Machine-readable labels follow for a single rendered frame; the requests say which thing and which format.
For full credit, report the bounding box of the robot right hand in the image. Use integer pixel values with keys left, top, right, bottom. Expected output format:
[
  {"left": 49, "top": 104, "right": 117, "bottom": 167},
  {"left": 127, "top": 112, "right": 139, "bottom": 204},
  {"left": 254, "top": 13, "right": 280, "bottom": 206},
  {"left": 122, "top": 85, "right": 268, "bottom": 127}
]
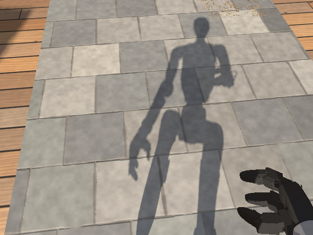
[{"left": 237, "top": 167, "right": 313, "bottom": 235}]

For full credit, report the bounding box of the robot right forearm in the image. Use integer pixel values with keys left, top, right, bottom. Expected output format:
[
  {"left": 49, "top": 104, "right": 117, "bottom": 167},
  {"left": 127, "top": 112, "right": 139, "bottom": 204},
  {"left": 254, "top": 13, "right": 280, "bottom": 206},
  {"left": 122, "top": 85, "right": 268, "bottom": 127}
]
[{"left": 292, "top": 220, "right": 313, "bottom": 235}]

